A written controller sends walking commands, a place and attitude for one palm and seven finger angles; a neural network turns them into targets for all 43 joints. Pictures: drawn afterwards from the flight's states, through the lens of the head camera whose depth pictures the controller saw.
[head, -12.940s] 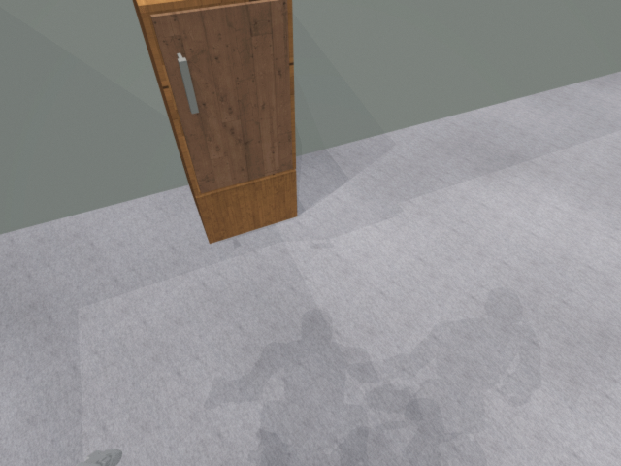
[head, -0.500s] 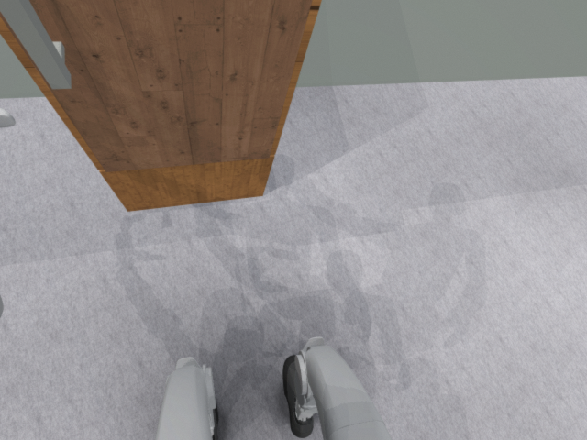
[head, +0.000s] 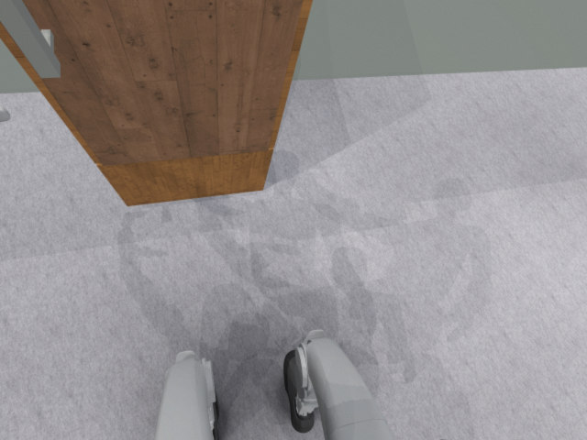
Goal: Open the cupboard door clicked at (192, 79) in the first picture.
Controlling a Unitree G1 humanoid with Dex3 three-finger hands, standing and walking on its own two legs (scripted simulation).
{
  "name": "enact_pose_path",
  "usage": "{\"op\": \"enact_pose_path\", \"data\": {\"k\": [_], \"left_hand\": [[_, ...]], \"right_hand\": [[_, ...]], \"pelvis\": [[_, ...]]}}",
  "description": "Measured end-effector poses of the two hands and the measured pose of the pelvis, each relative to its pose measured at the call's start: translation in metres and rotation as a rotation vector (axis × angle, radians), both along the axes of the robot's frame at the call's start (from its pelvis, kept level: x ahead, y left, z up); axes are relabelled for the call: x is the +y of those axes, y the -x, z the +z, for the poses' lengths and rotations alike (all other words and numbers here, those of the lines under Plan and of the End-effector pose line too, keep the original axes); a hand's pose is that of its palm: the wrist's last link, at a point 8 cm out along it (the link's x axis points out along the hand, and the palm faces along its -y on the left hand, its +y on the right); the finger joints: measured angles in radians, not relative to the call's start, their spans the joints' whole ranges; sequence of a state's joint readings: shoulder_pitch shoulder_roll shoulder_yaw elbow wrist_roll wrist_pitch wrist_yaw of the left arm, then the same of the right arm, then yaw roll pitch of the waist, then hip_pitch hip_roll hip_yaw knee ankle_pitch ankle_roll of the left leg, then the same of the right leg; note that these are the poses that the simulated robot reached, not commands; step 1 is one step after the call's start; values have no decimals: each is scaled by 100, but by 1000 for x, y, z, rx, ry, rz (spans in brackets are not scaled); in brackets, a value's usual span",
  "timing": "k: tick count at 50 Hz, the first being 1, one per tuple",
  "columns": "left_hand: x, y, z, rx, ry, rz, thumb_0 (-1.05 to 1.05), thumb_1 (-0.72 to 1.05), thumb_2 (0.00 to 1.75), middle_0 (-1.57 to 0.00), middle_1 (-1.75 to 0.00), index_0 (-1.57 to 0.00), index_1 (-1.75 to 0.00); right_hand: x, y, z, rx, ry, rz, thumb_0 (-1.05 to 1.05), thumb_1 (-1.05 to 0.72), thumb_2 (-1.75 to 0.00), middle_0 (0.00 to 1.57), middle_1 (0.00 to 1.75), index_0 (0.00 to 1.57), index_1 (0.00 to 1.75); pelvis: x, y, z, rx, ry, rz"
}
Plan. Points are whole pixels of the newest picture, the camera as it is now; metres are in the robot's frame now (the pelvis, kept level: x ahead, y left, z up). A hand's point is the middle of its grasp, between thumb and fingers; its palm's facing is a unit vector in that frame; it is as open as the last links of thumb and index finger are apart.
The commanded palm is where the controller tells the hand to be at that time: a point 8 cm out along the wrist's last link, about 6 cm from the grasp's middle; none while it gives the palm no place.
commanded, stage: slide the fingers in behind the handle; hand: left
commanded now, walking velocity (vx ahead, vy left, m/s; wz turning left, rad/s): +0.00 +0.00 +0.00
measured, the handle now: (17, 4) +0.61 +0.25 +0.08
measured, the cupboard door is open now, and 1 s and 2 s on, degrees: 0 0 0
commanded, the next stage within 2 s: close the thumb around the handle in 1.50 s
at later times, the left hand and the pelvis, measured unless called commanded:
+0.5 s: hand out of the picture +0.55 +0.27 +0.07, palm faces +0.08 -1.00 -0.01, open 13.9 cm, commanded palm +0.53 +0.29 +0.07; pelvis +0.00 +0.00 +0.01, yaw +0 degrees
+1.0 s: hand (26, 52) +0.55 +0.24 +0.07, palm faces +0.07 -1.00 +0.00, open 13.9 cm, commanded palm +0.53 +0.27 +0.07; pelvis +0.01 +0.00 +0.01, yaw +0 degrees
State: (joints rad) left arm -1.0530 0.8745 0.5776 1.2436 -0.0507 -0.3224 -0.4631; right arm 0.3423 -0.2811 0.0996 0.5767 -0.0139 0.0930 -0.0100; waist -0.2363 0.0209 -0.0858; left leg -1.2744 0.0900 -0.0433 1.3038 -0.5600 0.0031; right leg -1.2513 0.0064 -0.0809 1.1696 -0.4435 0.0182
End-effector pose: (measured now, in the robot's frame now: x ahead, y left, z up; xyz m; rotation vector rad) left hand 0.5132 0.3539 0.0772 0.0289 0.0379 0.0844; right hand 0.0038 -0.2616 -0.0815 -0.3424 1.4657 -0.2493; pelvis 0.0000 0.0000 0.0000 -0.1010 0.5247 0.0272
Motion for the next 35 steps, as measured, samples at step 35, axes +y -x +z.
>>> {"op": "enact_pose_path", "data": {"k": [35], "left_hand": [[-41,-11,-7,6,23,-5,-1,-49,30,-30,-120,-30,-120]], "right_hand": [[7,7,5,-5,-19,-19,0,-90,-90,21,30,20,30]], "pelvis": [[3,-4,6,-10,-7,0]]}}
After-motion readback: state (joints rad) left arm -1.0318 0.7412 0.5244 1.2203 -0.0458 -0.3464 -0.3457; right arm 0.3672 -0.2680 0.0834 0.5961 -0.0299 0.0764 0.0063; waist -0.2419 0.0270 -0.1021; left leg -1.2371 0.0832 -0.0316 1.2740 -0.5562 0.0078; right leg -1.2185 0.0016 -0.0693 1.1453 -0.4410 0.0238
